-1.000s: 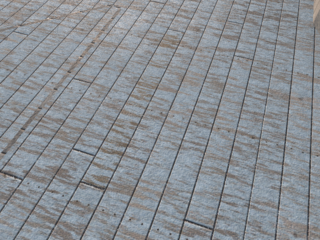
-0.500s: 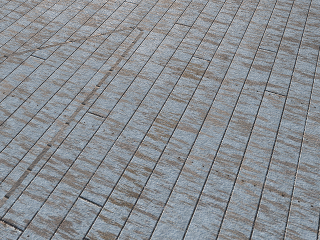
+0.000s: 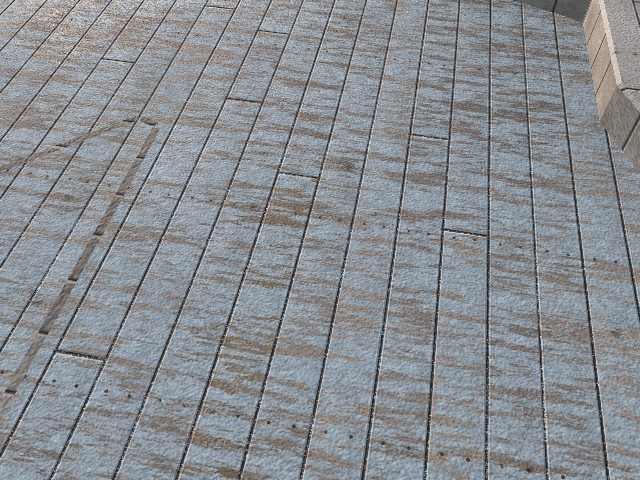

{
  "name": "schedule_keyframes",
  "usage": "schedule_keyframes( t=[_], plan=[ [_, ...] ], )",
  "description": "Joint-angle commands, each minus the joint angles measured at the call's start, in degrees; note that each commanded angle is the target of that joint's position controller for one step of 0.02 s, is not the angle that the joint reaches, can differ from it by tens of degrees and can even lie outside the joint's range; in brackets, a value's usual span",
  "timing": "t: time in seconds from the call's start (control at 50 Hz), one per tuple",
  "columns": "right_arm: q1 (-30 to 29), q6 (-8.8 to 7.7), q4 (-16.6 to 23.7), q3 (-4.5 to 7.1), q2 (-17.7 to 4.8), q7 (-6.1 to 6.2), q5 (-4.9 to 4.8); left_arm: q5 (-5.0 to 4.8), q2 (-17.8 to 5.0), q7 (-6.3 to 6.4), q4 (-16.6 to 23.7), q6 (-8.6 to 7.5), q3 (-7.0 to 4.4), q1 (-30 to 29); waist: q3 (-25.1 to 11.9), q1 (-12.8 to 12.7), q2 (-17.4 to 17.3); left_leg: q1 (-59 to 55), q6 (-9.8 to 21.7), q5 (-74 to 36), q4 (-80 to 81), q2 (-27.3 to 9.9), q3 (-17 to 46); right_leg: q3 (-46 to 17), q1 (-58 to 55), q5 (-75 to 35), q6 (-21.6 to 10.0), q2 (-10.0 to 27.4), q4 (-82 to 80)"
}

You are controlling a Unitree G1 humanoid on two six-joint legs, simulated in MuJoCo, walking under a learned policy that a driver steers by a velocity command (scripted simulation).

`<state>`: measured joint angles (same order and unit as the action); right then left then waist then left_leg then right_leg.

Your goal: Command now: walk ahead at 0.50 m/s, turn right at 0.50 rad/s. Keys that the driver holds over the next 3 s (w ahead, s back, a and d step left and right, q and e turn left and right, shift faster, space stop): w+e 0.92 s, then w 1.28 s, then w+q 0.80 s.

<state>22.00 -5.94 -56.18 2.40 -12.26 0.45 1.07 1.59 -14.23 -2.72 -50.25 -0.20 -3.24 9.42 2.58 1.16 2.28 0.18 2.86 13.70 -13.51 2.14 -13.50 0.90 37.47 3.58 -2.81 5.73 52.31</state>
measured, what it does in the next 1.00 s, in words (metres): walks ahead, turning right: right foot, then left foot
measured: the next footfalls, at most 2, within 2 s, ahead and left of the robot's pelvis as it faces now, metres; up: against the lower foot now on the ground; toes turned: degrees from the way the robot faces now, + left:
right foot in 0.20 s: +0.26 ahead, -0.10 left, +0.00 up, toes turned -12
left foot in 0.74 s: +0.61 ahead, -0.04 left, +0.00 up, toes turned -28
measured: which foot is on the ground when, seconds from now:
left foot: down 0.00-0.22, up 0.24-0.72, down 0.74-1.00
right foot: up 0.00-0.18, down 0.20-0.76, up 0.78-1.00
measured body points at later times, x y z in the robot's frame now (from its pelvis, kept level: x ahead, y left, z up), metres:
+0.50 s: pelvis +0.26 -0.06 +0.00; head +0.29 -0.09 +0.45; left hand +0.35 +0.21 -0.12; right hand +0.35 -0.35 -0.12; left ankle +0.42 +0.09 -0.67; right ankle +0.22 -0.09 -0.74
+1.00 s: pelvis +0.53 -0.11 +0.00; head +0.56 -0.11 +0.45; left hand +0.79 +0.05 -0.12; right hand +0.42 -0.37 -0.11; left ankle +0.58 -0.02 -0.74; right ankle +0.49 -0.24 -0.66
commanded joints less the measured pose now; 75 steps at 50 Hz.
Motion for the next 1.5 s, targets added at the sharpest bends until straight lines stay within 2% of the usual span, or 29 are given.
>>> schedule_keyframes(
  t=[0.02,0.12,0.18,0.2,0.22,0.24,0.26,0.3,0.36,0.48,0.64,0.72,0.74,0.76,0.78,0.82,0.84,0.88,0.98,1.06,1.16,1.2,1.24,1.26,1.28,1.3,1.36,1.38,1.5],
  plan=[
    [0.45,-0.76,2.40,1.13,-6.82,0.42,-0.08,0.20,-0.24,-0.70,5.39,-0.69,0.74,-6.99,3.38,0.55,-5.72,2.47,4.70,-23.48,5.63,-15.61,3.32,3.73,-0.77,-4.13,-0.53,-0.87,-8.92],
    [2.47,0.63,1.12,1.60,-8.83,1.31,0.29,0.59,-1.44,-0.80,7.20,-0.76,0.46,-8.67,2.24,-0.24,-7.02,-6.42,3.65,-45.11,-2.78,-17.69,-0.70,8.00,-5.23,3.89,-4.94,-5.01,-15.51],
    [1.07,2.24,1.80,2.42,-11.55,1.45,0.38,0.65,-4.32,0.12,3.84,-1.24,-1.28,3.93,-5.61,-5.93,-7.86,-5.92,3.08,-56.62,-24.46,-17.85,-1.99,8.99,-20.20,11.17,-9.17,-10.97,-19.04],
    [-0.13,2.49,2.88,2.46,-11.61,1.16,0.22,1.27,-7.14,0.90,1.13,-1.69,-2.70,12.93,-10.31,-10.44,-4.40,2.77,1.26,-44.43,-39.52,-16.63,-2.64,3.95,-33.41,10.71,-11.57,-9.26,-24.03],
    [0.66,1.83,6.92,1.52,-5.96,0.49,-1.15,1.12,-14.12,1.77,2.08,-1.27,-4.85,13.74,-16.25,-8.37,10.38,27.31,-2.56,-3.00,-63.28,-7.38,-3.08,-24.34,-52.21,14.37,-18.28,7.89,-27.68],
    [-2.04,1.04,9.97,1.88,-8.67,-0.29,-0.84,0.02,-17.07,1.73,3.55,-0.60,-5.18,13.28,-20.45,-7.52,6.52,39.15,-3.57,16.88,-73.31,0.00,10.36,-45.81,-56.23,7.31,-24.00,15.54,-36.00],
    [-8.51,0.54,10.93,1.71,-8.31,-0.55,-0.46,-0.51,-14.88,2.34,2.64,-0.26,-4.74,11.97,-12.80,-7.80,-0.66,44.27,-2.96,11.37,-72.25,-4.30,15.22,-35.25,-51.97,4.75,-21.83,13.45,-36.24],
    [-7.60,0.22,10.54,1.42,-7.24,-0.41,-0.11,-1.08,-9.05,2.83,1.99,-1.18,-3.21,7.39,-2.57,-2.43,-5.20,39.34,-2.76,5.48,-59.30,-8.90,15.38,-22.84,-37.04,-5.88,-15.73,7.55,-37.14],
    [-4.66,3.35,10.14,1.27,-6.53,-0.71,1.99,-1.80,-7.31,2.74,2.50,-2.87,-2.41,5.60,-3.05,0.78,-2.47,31.61,-4.68,4.71,-53.61,-9.38,14.87,-16.67,-29.09,-15.38,-14.54,2.78,-38.46],
    [-16.76,4.55,14.84,1.00,-6.33,-1.36,1.53,-1.61,-9.55,2.49,1.92,-3.27,-2.91,12.60,-1.00,-3.04,0.19,38.95,-6.68,-6.38,-38.92,-8.52,13.71,-17.25,-30.84,-9.26,-11.90,0.27,-40.63],
    [-28.26,3.14,20.09,0.03,-6.96,-2.02,0.64,-0.71,-10.42,3.34,1.92,-2.97,-2.97,18.46,0.01,-6.92,2.07,38.24,-4.88,-10.42,-23.00,-4.03,14.27,-21.48,-39.18,-16.90,-10.37,1.59,-35.05],
    [-13.70,1.90,16.67,1.34,-10.58,-0.80,0.25,-0.66,-12.59,3.29,3.79,-3.37,-3.40,12.67,-4.78,0.85,1.79,13.52,-1.57,-5.14,-14.61,-0.03,13.53,-21.67,-32.81,-27.91,-5.77,-0.87,-22.74],
    [-5.67,1.11,15.09,2.12,-12.79,-0.01,0.86,-1.23,-11.48,2.68,4.09,-3.82,-3.08,12.01,-9.95,4.89,-1.85,1.08,0.31,-4.72,-12.05,-4.12,16.83,-18.54,-27.76,-23.58,-4.33,-4.90,-10.72],
    [1.77,1.03,15.54,3.15,-17.69,1.03,2.52,-2.83,-5.69,2.42,6.27,-4.17,-1.58,14.64,-19.29,5.95,-10.31,-14.00,3.85,9.14,-9.57,-20.20,34.97,-12.94,-16.52,-1.29,-2.47,-9.84,7.02],
    [-1.35,1.96,15.71,3.67,-19.43,0.77,1.96,-2.41,-5.94,2.57,7.79,-3.83,-1.43,18.72,-21.76,1.32,-21.40,-16.10,8.90,11.85,-1.60,-28.71,59.01,-8.40,-4.47,28.15,-2.16,-14.69,16.85],
    [-8.69,2.60,16.98,1.68,-9.40,0.21,0.88,-0.12,-8.69,2.37,5.40,-2.43,-1.72,13.91,-6.09,-0.10,-4.09,-0.32,8.14,14.61,-0.99,-23.93,44.61,-7.62,-1.58,18.97,-1.96,-6.97,20.19],
    [-8.62,2.40,16.33,1.06,-7.63,0.09,1.08,0.01,-7.24,1.89,5.71,-2.27,-1.51,11.68,-2.34,-0.36,-3.40,4.32,6.36,3.64,-0.19,-20.77,35.96,-7.31,-2.96,16.64,-1.62,-5.15,17.01],
    [-8.32,1.60,14.83,1.10,-8.15,0.23,0.67,0.74,-6.68,0.75,6.18,-0.87,-1.41,11.64,-1.89,-1.76,-9.06,8.58,5.56,-2.42,2.31,-17.70,27.59,-5.67,-5.06,15.25,-0.58,-3.58,15.14],
    [-4.05,-0.39,12.01,1.44,-8.61,-0.81,0.05,0.66,-4.79,-0.57,9.22,-0.12,-0.62,4.46,-1.12,-1.40,-7.37,6.62,7.05,-14.74,5.06,-17.06,18.27,-6.01,0.58,8.25,0.36,-3.18,10.38],
    [-2.16,-0.27,10.10,1.33,-8.50,-1.29,-0.06,0.58,-3.10,-1.02,11.23,-0.83,0.63,-3.11,0.09,-0.09,-7.05,6.29,5.95,-18.53,5.58,-14.04,11.02,-2.71,-1.56,0.71,1.02,-3.92,-4.75],
    [2.86,0.76,6.81,1.79,-11.04,-1.01,-0.25,0.88,-3.55,-1.07,13.47,-1.35,1.44,-10.20,1.39,1.53,-7.92,2.05,5.32,-23.81,3.58,-16.68,9.88,2.58,-7.84,3.64,-0.94,-4.35,-17.54],
    [3.64,1.54,5.63,1.94,-12.12,-0.79,-0.26,1.30,-4.36,-0.40,12.75,-1.84,1.17,-7.99,-0.14,0.07,-8.16,-1.16,4.85,-36.09,-2.56,-17.23,9.22,4.17,-12.64,8.39,-2.89,-6.39,-20.78],
    [3.88,2.11,5.22,1.30,-11.04,-0.61,-0.66,2.24,-6.45,0.65,7.40,-3.03,-0.05,6.85,-8.95,-6.37,-5.26,3.63,2.90,-40.24,-21.18,-13.84,5.58,3.80,-33.10,6.49,-5.64,-8.02,-25.85],
    [3.69,1.87,8.27,0.08,-7.37,-0.94,-1.51,3.42,-11.60,1.62,5.97,-3.32,-1.45,15.89,-17.05,-9.62,2.37,18.83,0.85,-20.71,-39.21,-10.36,3.93,-13.40,-50.43,13.68,-9.87,6.44,-27.27],
    [6.35,1.91,9.92,-0.11,-5.22,-1.33,-1.26,1.65,-16.44,2.29,5.36,-2.76,-2.73,17.68,-21.52,-7.70,12.44,34.67,-0.58,18.21,-55.29,-1.08,6.53,-37.67,-57.97,9.83,-15.76,19.37,-34.16],
    [0.60,2.51,9.72,1.46,-10.41,-0.81,-0.21,-0.28,-14.19,2.62,5.22,-2.56,-2.47,15.28,-15.72,-7.96,3.84,39.66,0.24,15.18,-58.87,-3.95,14.06,-33.10,-53.79,6.00,-14.51,16.23,-33.98],
    [-1.41,2.68,9.16,1.00,-7.43,-1.55,0.12,-0.68,-6.00,2.30,4.76,-3.48,-0.12,6.17,-3.33,-1.45,0.51,34.56,0.32,5.35,-50.53,-8.37,14.24,-14.94,-35.74,-4.06,-7.96,7.28,-38.93],
    [1.76,3.48,8.41,0.70,-6.41,-1.89,0.62,-0.81,-5.82,2.39,4.73,-3.83,0.00,5.49,-3.99,0.10,3.99,30.92,-0.42,4.35,-49.29,-8.52,14.11,-13.18,-32.51,-4.92,-8.60,7.32,-40.51],
    [-8.81,4.57,10.94,0.87,-5.69,-2.81,1.14,-1.33,-6.40,2.38,0.52,-5.23,-0.39,10.65,1.15,-0.81,0.59,37.70,-3.07,-5.68,-40.50,-9.64,12.62,-7.95,-31.97,-6.66,-10.24,5.18,-46.43]
  ],
)
Over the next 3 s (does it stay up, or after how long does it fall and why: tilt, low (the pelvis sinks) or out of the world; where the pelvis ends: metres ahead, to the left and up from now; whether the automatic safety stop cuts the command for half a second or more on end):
stays up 1.38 -0.70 -0.01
